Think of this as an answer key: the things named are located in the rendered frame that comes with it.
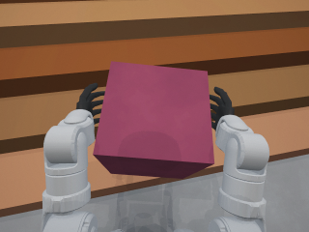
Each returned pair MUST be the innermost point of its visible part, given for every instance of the left robot forearm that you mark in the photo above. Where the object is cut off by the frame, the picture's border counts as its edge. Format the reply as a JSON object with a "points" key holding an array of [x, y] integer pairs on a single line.
{"points": [[65, 156]]}

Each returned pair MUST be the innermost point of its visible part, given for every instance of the right robot hand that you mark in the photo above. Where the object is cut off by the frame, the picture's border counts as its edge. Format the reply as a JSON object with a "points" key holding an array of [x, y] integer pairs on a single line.
{"points": [[223, 108]]}

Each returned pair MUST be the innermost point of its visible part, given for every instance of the left robot hand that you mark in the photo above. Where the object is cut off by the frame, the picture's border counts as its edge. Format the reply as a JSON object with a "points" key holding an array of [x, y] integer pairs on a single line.
{"points": [[86, 103]]}

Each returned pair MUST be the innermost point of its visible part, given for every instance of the carton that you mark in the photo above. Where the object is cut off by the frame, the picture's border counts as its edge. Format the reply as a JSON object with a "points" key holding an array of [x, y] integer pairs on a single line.
{"points": [[155, 121]]}

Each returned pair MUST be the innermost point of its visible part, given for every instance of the robot right upper arm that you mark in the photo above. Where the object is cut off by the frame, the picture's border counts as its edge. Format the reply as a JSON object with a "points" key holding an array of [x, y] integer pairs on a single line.
{"points": [[231, 224]]}

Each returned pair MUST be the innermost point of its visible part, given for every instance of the right robot forearm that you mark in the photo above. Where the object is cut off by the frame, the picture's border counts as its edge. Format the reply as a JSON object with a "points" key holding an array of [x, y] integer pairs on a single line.
{"points": [[244, 170]]}

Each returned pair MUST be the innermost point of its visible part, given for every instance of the robot left upper arm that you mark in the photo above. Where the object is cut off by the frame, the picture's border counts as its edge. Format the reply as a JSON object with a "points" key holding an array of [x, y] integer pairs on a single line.
{"points": [[78, 221]]}

